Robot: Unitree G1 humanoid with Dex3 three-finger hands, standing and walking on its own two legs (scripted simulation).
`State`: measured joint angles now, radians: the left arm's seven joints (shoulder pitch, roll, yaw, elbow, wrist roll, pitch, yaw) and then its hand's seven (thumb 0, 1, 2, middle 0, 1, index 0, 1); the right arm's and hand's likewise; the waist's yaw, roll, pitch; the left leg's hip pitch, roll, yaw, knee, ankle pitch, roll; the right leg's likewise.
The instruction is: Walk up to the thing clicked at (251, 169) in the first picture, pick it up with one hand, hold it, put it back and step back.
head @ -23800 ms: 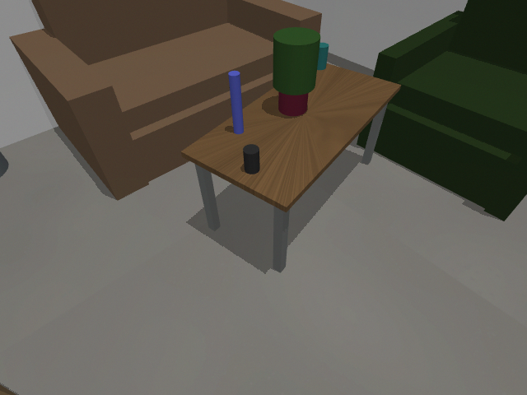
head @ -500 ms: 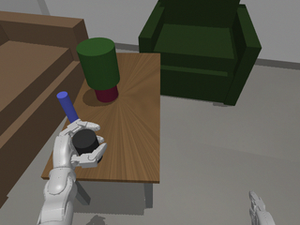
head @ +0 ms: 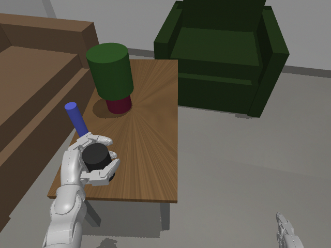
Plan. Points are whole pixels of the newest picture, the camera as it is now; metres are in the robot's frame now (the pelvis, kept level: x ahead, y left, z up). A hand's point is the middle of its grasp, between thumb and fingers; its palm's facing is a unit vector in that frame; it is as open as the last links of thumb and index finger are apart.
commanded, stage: hold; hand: left
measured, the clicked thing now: (99, 164) +0.33 +0.17 +0.06
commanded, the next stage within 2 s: crouch in 0.74 s
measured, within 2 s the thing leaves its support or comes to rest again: neither
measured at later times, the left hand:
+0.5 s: hand (103, 167) +0.32 +0.16 +0.07, palm faces +0.10 -0.99 -0.01, open 7.5 cm
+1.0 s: hand (105, 163) +0.32 +0.16 +0.07, palm faces +0.10 -1.00 +0.00, open 7.5 cm
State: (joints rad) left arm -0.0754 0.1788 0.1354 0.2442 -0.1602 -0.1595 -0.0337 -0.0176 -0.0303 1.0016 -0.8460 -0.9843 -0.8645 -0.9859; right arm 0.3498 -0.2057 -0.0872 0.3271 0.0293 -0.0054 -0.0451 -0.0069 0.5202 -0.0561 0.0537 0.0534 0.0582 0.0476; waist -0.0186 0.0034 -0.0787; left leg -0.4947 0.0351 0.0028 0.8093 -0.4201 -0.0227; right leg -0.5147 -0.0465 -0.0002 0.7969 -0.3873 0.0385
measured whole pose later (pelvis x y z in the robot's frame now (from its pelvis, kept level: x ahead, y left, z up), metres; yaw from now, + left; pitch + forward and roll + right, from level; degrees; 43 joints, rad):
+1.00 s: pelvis +0.00 +0.00 +0.00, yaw +0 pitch +5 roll +0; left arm -0.09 0.17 0.13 0.28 -0.15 -0.20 -0.03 -0.02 -0.03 1.01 -0.85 -0.98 -0.87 -0.99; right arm 0.32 -0.20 -0.07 0.36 0.02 -0.02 -0.05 -0.01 0.53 -0.06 0.05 0.05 0.06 0.05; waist -0.02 0.00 -0.06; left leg -0.48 0.03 0.00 0.79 -0.41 -0.03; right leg -0.50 -0.05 -0.01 0.79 -0.38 0.03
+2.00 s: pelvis -0.03 +0.00 -0.08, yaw +0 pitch +24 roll -3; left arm -0.64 0.38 0.35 1.04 -0.05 -0.57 -0.04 -0.02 -0.04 1.02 -0.86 -0.96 -0.88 -0.97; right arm 0.42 -0.25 -0.05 -0.12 -0.06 0.00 0.06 -0.01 0.52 -0.06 0.06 0.05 0.06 0.05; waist -0.22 -0.03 -0.14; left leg -1.15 0.05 -0.05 1.29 -0.56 -0.03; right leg -1.14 -0.03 -0.02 1.23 -0.51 0.04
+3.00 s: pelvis -0.05 +0.00 -0.14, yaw -2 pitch +31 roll -5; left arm -0.75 0.52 0.43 1.17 0.02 -0.60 -0.01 -0.02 -0.04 1.02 -0.86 -0.96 -0.87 -0.98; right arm 0.41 -0.29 -0.07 -0.27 -0.07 -0.01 0.09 -0.01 0.50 -0.06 0.06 0.05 0.07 0.05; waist -0.34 -0.03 -0.17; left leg -1.46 0.05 -0.08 1.52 -0.60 -0.03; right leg -1.43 -0.02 -0.04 1.43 -0.54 0.04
